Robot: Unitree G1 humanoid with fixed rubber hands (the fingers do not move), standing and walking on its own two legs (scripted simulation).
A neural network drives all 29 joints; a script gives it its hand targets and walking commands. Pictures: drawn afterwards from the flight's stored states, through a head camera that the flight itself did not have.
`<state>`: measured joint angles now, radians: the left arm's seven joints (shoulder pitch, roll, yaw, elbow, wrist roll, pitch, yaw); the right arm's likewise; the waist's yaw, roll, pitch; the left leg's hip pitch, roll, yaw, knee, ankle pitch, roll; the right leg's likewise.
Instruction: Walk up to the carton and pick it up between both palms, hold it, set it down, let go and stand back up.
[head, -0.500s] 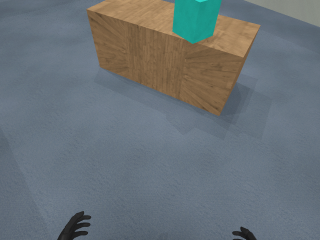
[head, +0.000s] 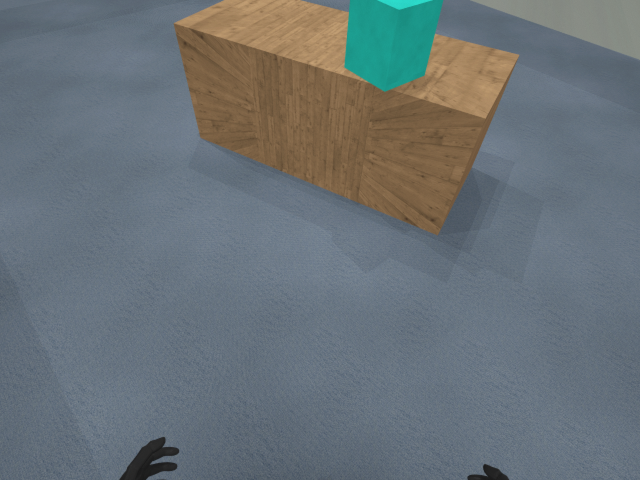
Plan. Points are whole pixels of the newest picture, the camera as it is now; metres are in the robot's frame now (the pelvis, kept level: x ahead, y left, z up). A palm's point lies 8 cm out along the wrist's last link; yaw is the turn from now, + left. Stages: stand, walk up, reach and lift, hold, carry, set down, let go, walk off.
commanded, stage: stand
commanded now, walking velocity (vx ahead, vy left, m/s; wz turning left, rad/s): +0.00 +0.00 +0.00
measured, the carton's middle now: (390, 34) +1.45 -0.20 -0.06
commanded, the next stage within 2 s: walk up in 1.02 s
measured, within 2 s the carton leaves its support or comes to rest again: neither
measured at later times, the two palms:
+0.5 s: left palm out of the picture +0.10 +0.24 -0.11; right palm out of the picture +0.08 -0.25 -0.12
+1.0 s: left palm out of the picture +0.07 +0.24 -0.11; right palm out of the picture +0.05 -0.25 -0.12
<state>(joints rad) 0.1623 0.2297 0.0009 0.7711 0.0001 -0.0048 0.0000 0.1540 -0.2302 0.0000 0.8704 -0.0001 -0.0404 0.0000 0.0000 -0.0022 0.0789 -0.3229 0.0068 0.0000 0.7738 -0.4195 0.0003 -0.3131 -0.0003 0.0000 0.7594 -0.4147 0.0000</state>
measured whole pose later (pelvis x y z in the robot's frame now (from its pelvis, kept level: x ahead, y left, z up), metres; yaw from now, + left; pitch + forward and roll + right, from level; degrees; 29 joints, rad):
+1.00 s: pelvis -0.03 -0.01 +0.01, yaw +0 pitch -1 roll +0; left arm 0.14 0.23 0.00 0.95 0.00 -0.02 0.00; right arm 0.13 -0.23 0.00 1.05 0.00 -0.04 0.00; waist 0.00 0.00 0.04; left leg -0.32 0.01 0.00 0.64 -0.30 0.00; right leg -0.32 0.00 0.00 0.64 -0.30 0.00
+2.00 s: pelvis +0.14 +0.01 +0.00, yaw -7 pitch -2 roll -4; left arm 0.38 0.35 0.05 0.95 0.00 -0.09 -0.03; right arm 0.12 -0.39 -0.02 0.89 0.00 -0.05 0.05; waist 0.00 0.11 0.10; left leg -0.45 0.07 0.03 0.78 -0.30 0.02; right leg -0.13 0.01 0.02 0.63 -0.46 -0.02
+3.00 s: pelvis +0.51 +0.10 +0.00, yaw -19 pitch -1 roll -1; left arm 0.23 0.38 0.05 0.88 0.00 -0.07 0.01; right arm 0.34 -0.38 -0.03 0.85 0.00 -0.09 0.04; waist 0.00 -0.07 0.07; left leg -0.32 0.07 0.09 0.78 -0.44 0.01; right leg -0.57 0.02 0.07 1.17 -0.41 -0.03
